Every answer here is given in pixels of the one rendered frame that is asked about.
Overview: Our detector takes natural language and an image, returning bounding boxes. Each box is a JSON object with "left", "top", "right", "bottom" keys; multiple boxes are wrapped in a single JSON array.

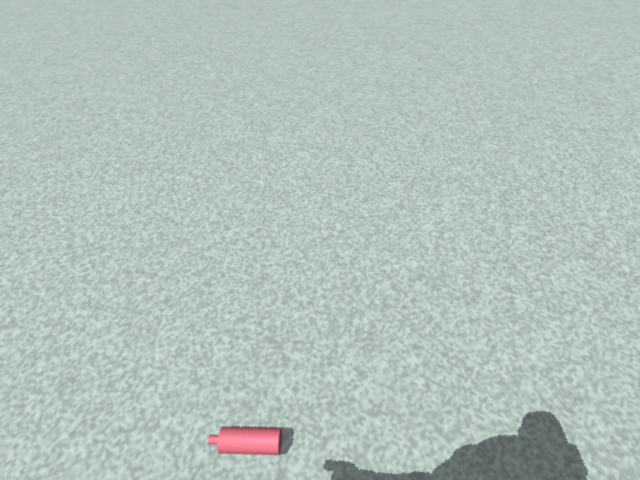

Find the bottle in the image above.
[{"left": 208, "top": 427, "right": 282, "bottom": 455}]

